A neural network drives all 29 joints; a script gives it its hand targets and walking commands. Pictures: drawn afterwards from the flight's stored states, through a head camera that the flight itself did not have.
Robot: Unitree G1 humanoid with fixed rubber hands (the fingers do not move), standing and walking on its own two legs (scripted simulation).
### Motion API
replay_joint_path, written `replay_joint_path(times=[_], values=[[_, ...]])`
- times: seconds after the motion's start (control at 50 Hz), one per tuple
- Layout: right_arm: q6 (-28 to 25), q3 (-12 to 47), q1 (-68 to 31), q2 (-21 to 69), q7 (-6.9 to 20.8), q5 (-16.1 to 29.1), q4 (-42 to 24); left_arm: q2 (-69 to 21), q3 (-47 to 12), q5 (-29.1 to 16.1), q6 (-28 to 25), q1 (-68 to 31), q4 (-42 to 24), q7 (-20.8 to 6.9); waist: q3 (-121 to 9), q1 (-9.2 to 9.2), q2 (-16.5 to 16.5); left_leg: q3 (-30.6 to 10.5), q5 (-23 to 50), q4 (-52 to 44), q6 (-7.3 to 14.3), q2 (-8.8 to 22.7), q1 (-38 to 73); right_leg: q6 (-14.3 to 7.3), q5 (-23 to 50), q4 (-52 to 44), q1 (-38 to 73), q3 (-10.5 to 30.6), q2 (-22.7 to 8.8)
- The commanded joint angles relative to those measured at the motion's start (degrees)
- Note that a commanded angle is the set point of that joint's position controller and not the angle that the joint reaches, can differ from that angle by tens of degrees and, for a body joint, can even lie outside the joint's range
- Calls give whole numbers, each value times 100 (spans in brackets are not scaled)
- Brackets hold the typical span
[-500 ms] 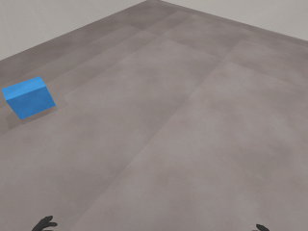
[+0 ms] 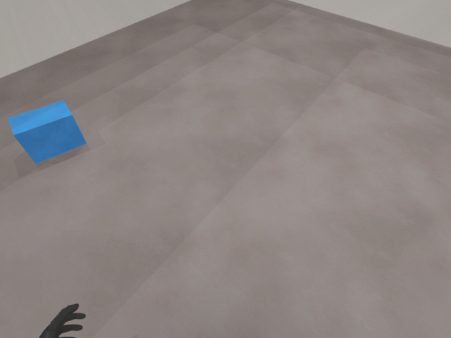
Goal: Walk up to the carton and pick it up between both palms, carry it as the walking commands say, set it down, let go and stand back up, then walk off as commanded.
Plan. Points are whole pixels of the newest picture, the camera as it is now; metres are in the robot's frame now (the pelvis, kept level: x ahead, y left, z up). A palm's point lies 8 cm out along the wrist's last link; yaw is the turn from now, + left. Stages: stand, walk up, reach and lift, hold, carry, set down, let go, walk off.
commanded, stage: walk up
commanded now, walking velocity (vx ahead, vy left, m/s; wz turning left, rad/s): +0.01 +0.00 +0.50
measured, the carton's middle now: (49, 131) +1.26 +1.05 -0.66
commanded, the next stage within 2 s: none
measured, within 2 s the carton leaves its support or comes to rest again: neither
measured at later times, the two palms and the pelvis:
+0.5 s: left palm out of the picture -0.10 +0.39 -0.14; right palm (256, 245) +0.33 -0.07 -0.10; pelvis +0.05 +0.12 -0.02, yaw +17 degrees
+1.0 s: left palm (4, 213) +0.39 +0.52 -0.10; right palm (245, 255) +0.32 -0.05 -0.15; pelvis +0.29 +0.22 -0.02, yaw +29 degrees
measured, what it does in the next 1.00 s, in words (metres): walks ahead, turning left: left foot, then right foot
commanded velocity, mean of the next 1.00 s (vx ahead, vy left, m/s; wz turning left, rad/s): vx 0.43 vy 0.08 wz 0.46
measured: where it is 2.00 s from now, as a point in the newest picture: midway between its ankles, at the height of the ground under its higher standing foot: (115, 239)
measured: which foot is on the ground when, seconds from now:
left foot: down 0.00-0.06, up 0.08-0.48, down 0.50-0.98, up 1.00-1.00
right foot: down 0.00-0.48, up 0.50-0.94, down 0.96-1.00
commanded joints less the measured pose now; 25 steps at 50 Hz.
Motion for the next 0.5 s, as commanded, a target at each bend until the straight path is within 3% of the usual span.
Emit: replay_joint_path(times=[0.0,0.02,0.04,0.06,0.08,0.1,0.12,0.14,0.16,0.18,0.22,0.26,0.32,0.38,0.42,0.44,0.46,0.48], values=[[127,-315,-313,-746,85,-27,-566,110,47,-22,-31,688,-438,210,-482,386,1224,-1137,3279,47,713,1148,-390,-8,-257,-190,215,-38,-189],[136,-294,-362,-619,112,-40,-645,216,155,-20,-32,1068,-286,247,-596,519,587,-887,1998,314,522,878,-1115,-11,200,-879,1051,-70,-301],[103,-207,-434,-270,121,-48,-863,573,297,37,-21,1261,-324,284,-565,676,-354,-541,794,1117,229,296,-1985,-158,485,-1615,1659,750,-1141],[112,-156,-196,65,134,-74,-1012,1099,411,86,0,1056,-510,288,-632,606,-1790,95,-1892,2362,9,-187,-2711,-735,1889,-1863,1679,1964,-2725],[193,-237,-271,-229,95,-63,-1003,1048,399,3,-3,1025,-597,220,-521,652,-1352,29,-2242,3391,-59,169,-2464,-1308,3146,-1651,974,1866,-2995],[214,-246,-216,-232,132,-86,-928,806,334,77,-18,824,-637,180,-461,433,-872,-38,-1949,3761,-96,287,-2296,-1215,3237,-1523,778,1326,-2661],[209,-255,-106,-183,188,-85,-920,628,306,129,-31,505,-762,167,-372,245,-813,41,-1580,3768,-176,363,-2102,-985,2941,-1466,502,731,-2258],[266,-277,-293,-308,362,-112,-1020,768,410,98,-60,938,-663,216,-436,322,-700,14,-1156,3749,-305,533,-2465,-763,1066,-1766,925,803,-2203],[304,-191,-952,-234,618,-199,-1316,949,562,14,-69,1613,-384,251,-246,437,-780,-382,-429,4014,-216,603,-3214,-517,-1317,-2187,1312,1513,-2487],[276,-190,-1026,-231,741,-224,-1363,872,568,-24,-88,1722,-320,296,-97,415,-668,-529,-172,4180,-190,569,-3509,-359,-1217,-2275,1483,1523,-2589],[192,-164,-800,-151,795,-178,-1335,818,569,-7,-218,1721,-384,271,-106,367,-817,-358,-154,4139,-180,607,-3432,-376,-834,-2433,1584,1066,-2464],[138,-119,-948,10,805,-116,-1404,691,533,7,-324,1667,-368,219,137,356,-975,-102,-23,3544,-256,713,-3016,-354,-204,-2527,1200,379,-2315],[101,-24,-1288,261,844,-16,-1542,669,542,34,-361,1843,-309,162,414,452,-1250,269,57,2250,-238,669,-2323,-312,329,-2531,778,-282,-2199],[52,-12,-1256,351,830,68,-1489,815,542,28,-374,1740,-332,87,347,407,-1458,771,-274,1431,-81,464,-1450,-279,138,-2474,406,-655,-2131],[-5,-53,-657,302,708,95,-1252,837,504,22,-354,1482,-395,-56,45,229,-1591,1124,-590,1175,-12,214,-800,-292,-507,-2026,199,-768,-1948],[-54,-104,-111,176,629,77,-1046,770,474,34,-339,1411,-378,-105,-235,-29,-1285,1294,-578,969,62,47,-101,-255,-379,-1239,-38,-981,-1763],[-120,-187,746,-118,525,43,-702,521,391,62,-345,1440,-395,-133,-780,-369,-489,1340,-948,735,173,-129,912,-212,25,263,-399,-1310,-1290],[-188,-302,1774,-710,423,-67,-426,78,273,112,-388,1385,-540,-181,-1016,-772,978,-397,-1658,-31,418,883,2094,-78,-1092,2248,-1827,-1166,-846]])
